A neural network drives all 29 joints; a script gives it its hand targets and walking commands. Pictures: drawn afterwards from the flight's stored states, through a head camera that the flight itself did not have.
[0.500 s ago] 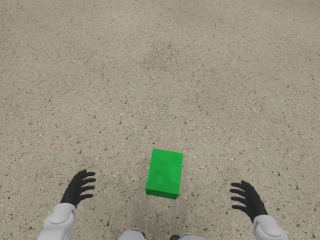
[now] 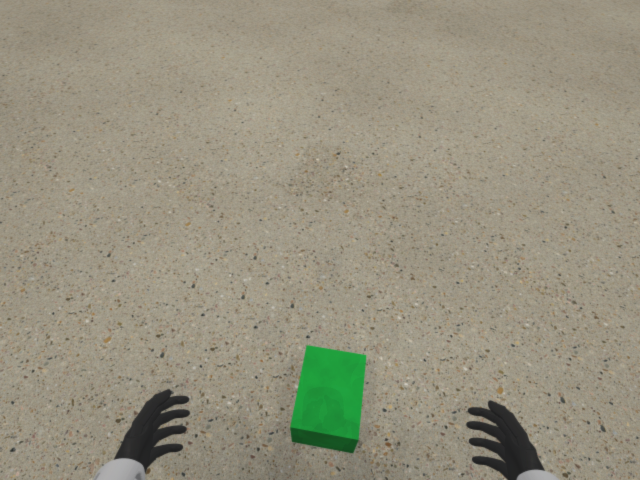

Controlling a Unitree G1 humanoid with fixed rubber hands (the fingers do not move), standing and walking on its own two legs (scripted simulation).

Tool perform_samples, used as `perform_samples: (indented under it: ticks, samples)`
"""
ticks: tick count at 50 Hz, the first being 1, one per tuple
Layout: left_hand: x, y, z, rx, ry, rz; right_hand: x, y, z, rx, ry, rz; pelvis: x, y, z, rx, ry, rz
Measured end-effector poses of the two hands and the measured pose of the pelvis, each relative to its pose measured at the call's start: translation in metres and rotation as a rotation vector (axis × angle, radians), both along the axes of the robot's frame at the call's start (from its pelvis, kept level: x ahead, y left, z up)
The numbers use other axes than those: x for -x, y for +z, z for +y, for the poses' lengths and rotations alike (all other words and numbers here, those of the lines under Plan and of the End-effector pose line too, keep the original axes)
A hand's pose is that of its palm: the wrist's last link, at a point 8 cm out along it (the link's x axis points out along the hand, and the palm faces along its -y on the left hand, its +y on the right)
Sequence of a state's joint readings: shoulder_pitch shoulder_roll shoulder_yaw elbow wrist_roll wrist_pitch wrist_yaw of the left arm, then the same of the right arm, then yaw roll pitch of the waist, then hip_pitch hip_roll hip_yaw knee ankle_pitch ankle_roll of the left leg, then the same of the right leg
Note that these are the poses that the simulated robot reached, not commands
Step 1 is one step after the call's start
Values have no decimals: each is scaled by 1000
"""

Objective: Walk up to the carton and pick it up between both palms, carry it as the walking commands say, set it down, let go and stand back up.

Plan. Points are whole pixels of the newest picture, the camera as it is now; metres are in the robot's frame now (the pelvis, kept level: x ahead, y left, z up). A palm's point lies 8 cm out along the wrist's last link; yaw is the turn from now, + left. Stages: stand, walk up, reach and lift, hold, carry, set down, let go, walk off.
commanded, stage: let go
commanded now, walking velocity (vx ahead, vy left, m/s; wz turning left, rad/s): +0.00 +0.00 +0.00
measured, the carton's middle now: (329, 398) +0.44 -0.03 -0.69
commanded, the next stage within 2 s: stand in 0.06 s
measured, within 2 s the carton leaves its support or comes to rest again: neither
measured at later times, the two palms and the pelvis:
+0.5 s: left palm (111, 477) +0.14 +0.26 -0.07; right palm out of the picture +0.13 -0.27 -0.08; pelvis +0.00 -0.01 +0.00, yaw +0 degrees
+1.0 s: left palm out of the picture +0.11 +0.27 -0.07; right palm out of the picture +0.11 -0.27 -0.08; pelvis -0.01 +0.00 +0.00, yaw -1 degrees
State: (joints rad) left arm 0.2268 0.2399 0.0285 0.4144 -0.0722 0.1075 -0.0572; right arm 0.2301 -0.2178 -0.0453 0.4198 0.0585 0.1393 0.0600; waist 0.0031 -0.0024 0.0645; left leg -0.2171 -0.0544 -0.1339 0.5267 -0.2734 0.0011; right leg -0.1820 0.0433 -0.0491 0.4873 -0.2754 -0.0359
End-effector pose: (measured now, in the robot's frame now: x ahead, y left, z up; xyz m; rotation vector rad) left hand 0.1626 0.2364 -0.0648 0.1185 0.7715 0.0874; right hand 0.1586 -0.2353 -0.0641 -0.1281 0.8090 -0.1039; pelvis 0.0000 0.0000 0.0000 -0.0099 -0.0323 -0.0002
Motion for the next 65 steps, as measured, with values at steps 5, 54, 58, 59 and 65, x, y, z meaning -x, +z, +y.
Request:
perform_samples:
  ticks: [5, 54, 58, 59, 65]
  samples:
    - [-1, 2, -5, -7, -16, -14, 6, -3, -4, 8, -12, 21, 1, -1, -3, -6, -7, -11]
    - [56, -12, 34, -93, 126, -26, 56, -20, -33, 78, -115, 3, 16, -1, 1, -3, -9, -32]
    - [59, -13, 34, -91, 124, -22, 62, -21, -34, 82, -118, 15, 18, -1, 1, -3, -9, -34]
    - [60, -14, 34, -91, 123, -20, 63, -21, -34, 84, -119, 18, 18, -1, 1, -2, -9, -34]
    - [65, -15, 37, -90, 127, -11, 69, -22, -37, 94, -123, 34, 21, -1, 3, 0, -10, -36]
